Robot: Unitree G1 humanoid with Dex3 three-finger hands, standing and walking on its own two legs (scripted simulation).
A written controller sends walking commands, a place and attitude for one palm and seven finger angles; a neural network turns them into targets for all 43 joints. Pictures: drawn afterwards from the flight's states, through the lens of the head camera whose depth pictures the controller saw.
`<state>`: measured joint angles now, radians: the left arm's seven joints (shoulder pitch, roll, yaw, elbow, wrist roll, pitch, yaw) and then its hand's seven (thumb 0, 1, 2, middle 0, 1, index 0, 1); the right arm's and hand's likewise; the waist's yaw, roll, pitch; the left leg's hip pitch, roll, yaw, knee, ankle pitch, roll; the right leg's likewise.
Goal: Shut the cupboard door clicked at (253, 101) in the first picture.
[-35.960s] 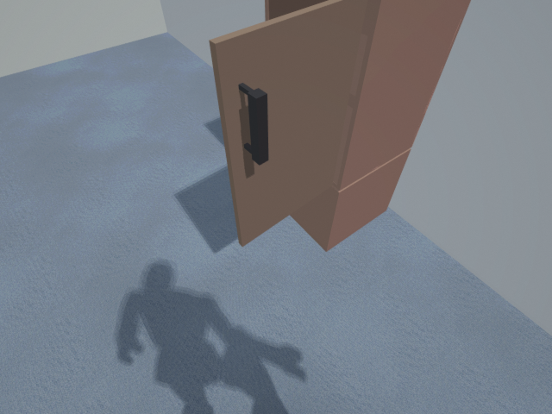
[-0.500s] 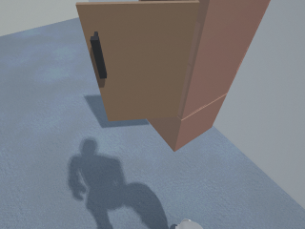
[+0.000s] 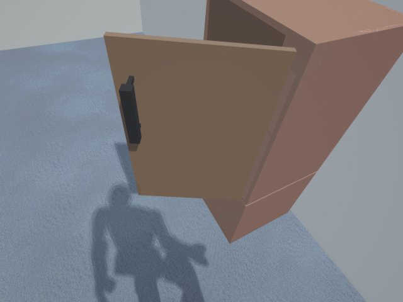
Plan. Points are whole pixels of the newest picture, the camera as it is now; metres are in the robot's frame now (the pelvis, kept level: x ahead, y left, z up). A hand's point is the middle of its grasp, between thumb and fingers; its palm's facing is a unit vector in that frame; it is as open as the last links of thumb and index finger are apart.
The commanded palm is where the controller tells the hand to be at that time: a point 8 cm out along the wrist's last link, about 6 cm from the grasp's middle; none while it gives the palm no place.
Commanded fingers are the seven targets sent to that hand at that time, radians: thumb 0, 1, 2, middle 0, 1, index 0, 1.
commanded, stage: come to a stop and stand still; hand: left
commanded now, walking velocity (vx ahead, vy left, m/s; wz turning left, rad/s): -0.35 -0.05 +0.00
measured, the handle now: (133, 110) +0.50 +0.22 +0.09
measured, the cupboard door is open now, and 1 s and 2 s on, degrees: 61 61 61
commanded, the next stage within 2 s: look again from close up in 1.10 s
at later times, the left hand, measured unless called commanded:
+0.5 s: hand out of the picture +0.10 +0.16 -0.16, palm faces +0.04 -0.97 -0.25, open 7.4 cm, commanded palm none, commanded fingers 0.00 0.90 0.90 -0.20 -0.30 -0.20 -0.30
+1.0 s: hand out of the picture +0.02 +0.17 -0.16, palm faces +0.02 -0.98 -0.20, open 7.4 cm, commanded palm none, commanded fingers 0.00 0.90 0.90 -0.20 -0.30 -0.20 -0.30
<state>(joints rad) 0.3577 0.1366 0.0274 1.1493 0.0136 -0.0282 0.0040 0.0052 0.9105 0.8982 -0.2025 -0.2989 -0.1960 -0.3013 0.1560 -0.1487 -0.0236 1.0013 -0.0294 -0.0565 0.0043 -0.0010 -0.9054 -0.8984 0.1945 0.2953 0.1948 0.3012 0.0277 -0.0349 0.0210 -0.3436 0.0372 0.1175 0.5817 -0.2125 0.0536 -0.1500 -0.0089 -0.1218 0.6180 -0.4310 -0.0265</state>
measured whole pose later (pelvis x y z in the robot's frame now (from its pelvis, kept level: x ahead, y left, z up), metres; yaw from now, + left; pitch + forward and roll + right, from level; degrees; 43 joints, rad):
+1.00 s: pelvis +0.02 -0.01 +0.01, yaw -1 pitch -1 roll +0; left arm 0.26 0.17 0.01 1.10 0.01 0.02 0.03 0.01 0.90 0.90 -0.20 -0.30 -0.20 -0.30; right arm 0.22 -0.17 -0.02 1.08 0.00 0.01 -0.02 0.00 -0.92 -0.90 0.20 0.30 0.20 0.30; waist 0.01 -0.01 0.05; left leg -0.15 0.00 0.09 0.40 -0.23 0.02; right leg -0.19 -0.03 0.03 0.42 -0.21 0.03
